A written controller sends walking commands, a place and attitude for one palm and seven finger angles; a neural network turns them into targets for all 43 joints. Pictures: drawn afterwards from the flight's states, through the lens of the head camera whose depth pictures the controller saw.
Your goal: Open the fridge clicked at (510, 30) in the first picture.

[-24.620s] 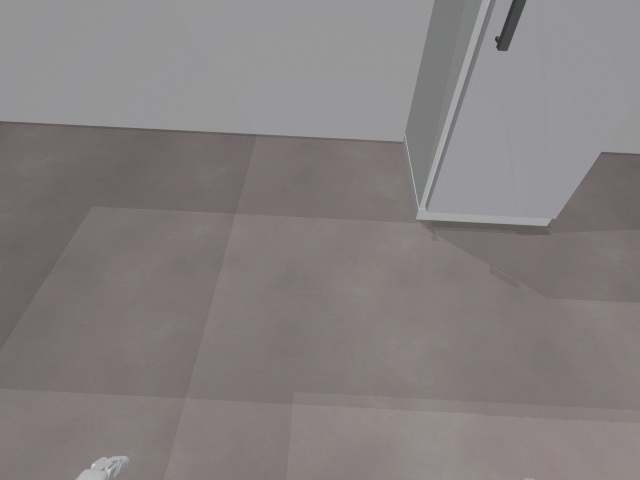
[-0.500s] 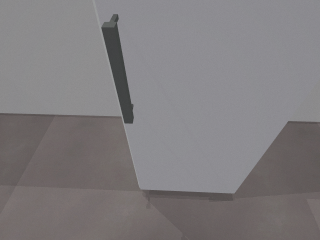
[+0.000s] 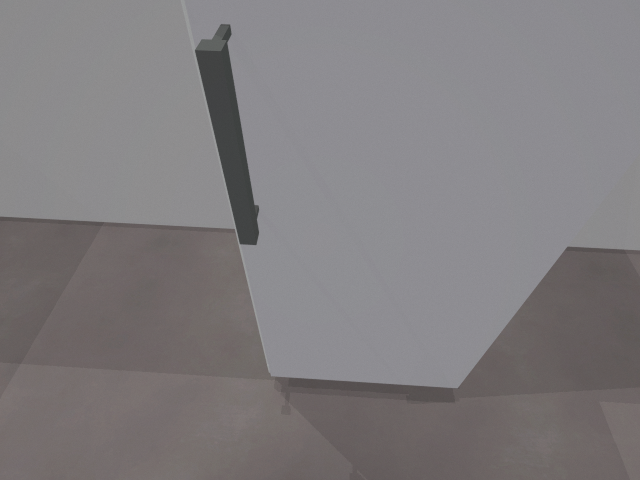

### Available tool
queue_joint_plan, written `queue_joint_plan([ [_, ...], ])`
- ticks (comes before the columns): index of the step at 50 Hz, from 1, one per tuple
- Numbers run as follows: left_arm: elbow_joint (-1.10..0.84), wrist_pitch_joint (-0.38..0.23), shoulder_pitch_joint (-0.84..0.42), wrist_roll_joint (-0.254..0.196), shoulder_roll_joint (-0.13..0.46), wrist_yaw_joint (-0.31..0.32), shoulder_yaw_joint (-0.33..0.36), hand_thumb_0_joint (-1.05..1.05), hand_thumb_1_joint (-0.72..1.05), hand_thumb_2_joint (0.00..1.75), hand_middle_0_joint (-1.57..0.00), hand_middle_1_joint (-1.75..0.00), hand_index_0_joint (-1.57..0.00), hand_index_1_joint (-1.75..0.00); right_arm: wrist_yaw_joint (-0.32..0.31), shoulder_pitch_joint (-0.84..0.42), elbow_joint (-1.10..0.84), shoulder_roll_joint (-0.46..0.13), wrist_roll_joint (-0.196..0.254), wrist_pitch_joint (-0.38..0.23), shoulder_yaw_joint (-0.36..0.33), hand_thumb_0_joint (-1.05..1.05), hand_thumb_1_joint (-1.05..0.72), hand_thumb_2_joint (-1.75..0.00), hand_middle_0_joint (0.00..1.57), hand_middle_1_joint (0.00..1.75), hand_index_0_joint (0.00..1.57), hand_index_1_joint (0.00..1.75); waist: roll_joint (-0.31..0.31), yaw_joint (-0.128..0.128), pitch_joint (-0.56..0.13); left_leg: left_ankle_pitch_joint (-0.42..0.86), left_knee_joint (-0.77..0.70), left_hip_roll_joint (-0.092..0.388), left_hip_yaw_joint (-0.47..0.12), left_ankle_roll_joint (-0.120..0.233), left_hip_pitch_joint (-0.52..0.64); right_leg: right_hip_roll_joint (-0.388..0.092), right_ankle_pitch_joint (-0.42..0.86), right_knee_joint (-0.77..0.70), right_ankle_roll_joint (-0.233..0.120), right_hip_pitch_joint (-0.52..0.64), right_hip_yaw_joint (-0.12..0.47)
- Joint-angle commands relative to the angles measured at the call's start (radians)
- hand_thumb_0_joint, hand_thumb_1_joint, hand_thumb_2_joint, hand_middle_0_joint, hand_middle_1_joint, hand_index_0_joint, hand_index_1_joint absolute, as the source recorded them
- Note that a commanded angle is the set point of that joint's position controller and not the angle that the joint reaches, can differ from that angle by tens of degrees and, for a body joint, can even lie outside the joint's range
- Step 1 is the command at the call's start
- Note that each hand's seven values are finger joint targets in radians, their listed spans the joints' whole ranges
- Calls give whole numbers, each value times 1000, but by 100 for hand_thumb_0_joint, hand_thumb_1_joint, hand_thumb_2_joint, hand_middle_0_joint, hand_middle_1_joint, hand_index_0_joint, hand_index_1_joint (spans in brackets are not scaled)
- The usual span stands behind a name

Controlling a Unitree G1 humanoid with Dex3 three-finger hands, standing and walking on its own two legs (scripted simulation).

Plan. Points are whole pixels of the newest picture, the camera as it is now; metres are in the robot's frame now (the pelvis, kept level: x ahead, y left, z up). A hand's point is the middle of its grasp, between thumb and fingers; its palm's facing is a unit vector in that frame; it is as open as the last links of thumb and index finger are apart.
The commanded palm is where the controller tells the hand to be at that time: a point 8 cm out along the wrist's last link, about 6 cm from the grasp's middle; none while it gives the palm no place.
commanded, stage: raise the hand to about handle height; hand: left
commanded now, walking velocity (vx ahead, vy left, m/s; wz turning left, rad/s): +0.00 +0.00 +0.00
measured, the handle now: (238, 151) +0.46 +0.14 +0.17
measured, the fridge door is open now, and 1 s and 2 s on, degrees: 0 0 0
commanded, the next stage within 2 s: none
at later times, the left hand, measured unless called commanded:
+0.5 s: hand (184, 439) +0.17 +0.17 +0.00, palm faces -0.04 -1.00 +0.01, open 8.4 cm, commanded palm +0.13 +0.25 +0.00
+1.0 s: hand (92, 382) +0.19 +0.25 +0.08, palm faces +0.09 -0.99 -0.07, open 11.5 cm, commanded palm +0.16 +0.29 +0.08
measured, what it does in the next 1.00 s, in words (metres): stands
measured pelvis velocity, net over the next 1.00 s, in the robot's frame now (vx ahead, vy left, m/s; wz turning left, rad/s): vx -0.03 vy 0.03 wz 0.01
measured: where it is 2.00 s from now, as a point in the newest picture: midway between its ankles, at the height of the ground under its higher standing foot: outside the picture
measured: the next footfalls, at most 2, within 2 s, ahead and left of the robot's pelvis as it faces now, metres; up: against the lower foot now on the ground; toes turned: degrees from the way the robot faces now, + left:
none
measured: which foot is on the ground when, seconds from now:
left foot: down 0.00-1.00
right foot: down 0.00-1.00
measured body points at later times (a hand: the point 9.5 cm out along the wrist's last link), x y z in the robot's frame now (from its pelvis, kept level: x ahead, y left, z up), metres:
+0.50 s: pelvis -0.03 +0.00 -0.04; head -0.02 +0.02 +0.41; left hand +0.16 +0.22 +0.00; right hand +0.19 -0.25 -0.06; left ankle -0.02 +0.13 -0.74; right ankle -0.01 -0.09 -0.74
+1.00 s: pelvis -0.03 +0.03 -0.02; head -0.03 +0.03 +0.43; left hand +0.18 +0.31 +0.08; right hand +0.12 -0.19 -0.10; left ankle -0.02 +0.13 -0.74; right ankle -0.01 -0.09 -0.74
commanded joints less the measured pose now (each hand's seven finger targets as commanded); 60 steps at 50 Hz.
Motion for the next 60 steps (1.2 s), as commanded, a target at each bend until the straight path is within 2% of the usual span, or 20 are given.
queue_joint_plan([
  [1,-23,-16,71,-3,103,7,22,0,90,90,-20,-30,-20,-30,-5,76,-22,-73,-4,-9,-12,0,-90,-90,20,30,20,30,1,-5,10,153,-63,75,-56,34,-23,-116,210,-95,-18,-4,109],
  [4,-24,-15,68,-2,102,7,23,0,90,90,-20,-30,-20,-30,-6,76,-19,-67,-5,-9,-12,0,-90,-90,20,30,20,30,-3,-4,21,159,-68,77,-61,36,-25,-111,204,-94,-17,-5,104],
  [5,15,-40,168,8,134,48,32,0,90,90,-20,-30,-20,-30,4,-56,-88,-114,8,-18,-27,0,-90,-90,20,30,20,30,-76,41,12,158,191,76,-19,4,-111,-189,780,-94,40,15,195],
  [6,-1552,-263,-588,-221,316,30,71,0,88,89,-20,-32,-20,-32,-41,-3,-436,-302,47,-173,-38,0,-90,-90,20,30,20,30,134,-107,-480,237,19,-28,-29,54,145,-102,555,2,7,115,129],
  [7,-1286,-202,-192,-128,269,84,112,0,85,88,-20,-33,-20,-33,-74,-95,-379,-188,32,-252,-16,0,-90,-90,20,30,20,30,290,-7,-463,361,-8,-13,-2,62,172,-34,342,29,-15,104,90],
  [9,-958,-41,134,-144,-29,123,-40,0,81,86,-21,-36,-21,-36,-64,-26,-332,-160,68,-266,-47,0,-90,-90,20,30,20,30,138,-42,-202,239,3,13,-60,37,-32,-37,169,1,7,-27,22],
  [10,-1242,-63,-21,-184,-43,97,-98,0,78,85,-21,-37,-21,-37,-63,-68,-425,-186,81,-287,-37,0,-90,-90,20,30,20,30,82,-51,-90,161,-1,13,-72,45,-54,-30,118,-3,16,-78,17],
  [11,-1289,-117,-30,-186,54,85,-15,0,76,84,-21,-39,-21,-39,-73,-90,-434,-223,72,-313,-54,0,-90,-90,20,30,20,30,2,-54,-103,87,24,5,-57,46,-51,-29,36,-21,23,-119,6],
  [13,-1217,-196,41,-177,65,61,15,0,71,82,-21,-42,-21,-42,-74,-82,-483,-229,41,-338,-60,0,-90,-90,20,30,20,30,-191,-70,-23,-2,84,-24,-62,54,-149,-16,-115,-26,35,-248,6],
  [15,-1041,-284,186,-182,31,-24,60,0,67,80,-22,-45,-22,-45,-48,-97,-531,-222,29,-334,-74,0,-90,-90,20,30,20,30,-302,-15,40,-27,138,-35,-61,35,-270,-14,-174,24,36,-314,6],
  [17,-970,-405,361,-224,24,-142,109,0,62,78,-22,-48,-22,-48,-15,-133,-582,-225,20,-321,-91,0,-90,-90,20,30,20,30,-329,39,-8,-22,211,-46,-46,18,-376,-10,-110,115,31,-308,18],
  [20,-973,-503,422,-261,153,-323,258,0,55,75,-22,-53,-22,-53,26,-173,-684,-246,25,-282,-110,0,-90,-90,20,30,20,30,-135,75,-133,55,302,-75,-5,7,-404,-32,122,226,8,-213,42],
  [24,-1294,-421,226,-277,226,-314,296,0,46,71,-23,-58,-23,-58,7,-196,-792,-226,34,-228,-94,0,-90,-90,20,30,20,30,84,74,-252,38,313,-72,19,27,-383,-27,60,248,7,-220,62],
  [28,-1586,-489,27,-275,205,-215,268,0,36,67,-24,-64,-24,-64,-12,-108,-789,-195,28,-238,-75,0,-90,-90,20,30,20,30,170,-5,-316,73,336,-40,-34,41,-278,2,80,261,8,-289,39],
  [32,-1581,-570,-97,-260,150,-247,119,0,27,63,-25,-70,-25,-70,-27,-79,-722,-218,29,-284,-47,0,-90,-90,20,30,20,30,135,-88,-215,-15,346,-18,-86,45,-274,17,-22,255,8,-406,22],
  [35,-1439,-487,-130,-264,202,-331,120,0,20,60,-25,-75,-25,-75,-44,-90,-704,-246,46,-298,-34,0,-90,-90,20,30,20,30,61,-99,-161,-104,312,-15,-112,49,-310,14,-106,208,13,-385,29],
  [42,-1361,-136,1,-349,313,-350,375,0,4,53,-26,-86,-26,-86,-69,-184,-757,-215,65,-274,-15,0,-90,-90,20,30,20,30,-9,51,-271,-19,188,-29,-90,38,-276,-8,-50,143,21,-154,4],
  [46,-1511,-169,-50,-384,331,-260,459,0,-6,49,-27,-92,-27,-92,-54,-157,-742,-196,53,-295,-5,0,-90,-90,20,30,20,30,34,62,-270,91,149,-18,-89,23,-220,13,54,147,13,-123,-25],
  [53,-1437,-183,-181,-321,296,-326,321,0,-22,42,-28,-102,-28,-102,-51,-106,-684,-244,62,-349,-13,0,-90,-90,20,30,20,30,105,-8,-170,18,111,-12,-90,29,-159,15,5,87,14,-180,-14],
  [60,-1423,-74,-365,-357,477,-372,499,0,-38,35,-29,-112,-29,-112,-93,-149,-682,-248,69,-352,1,0,-90,-90,20,30,20,30,83,41,-215,42,44,-23,-104,38,-78,8,11,21,11,-66,-6],
])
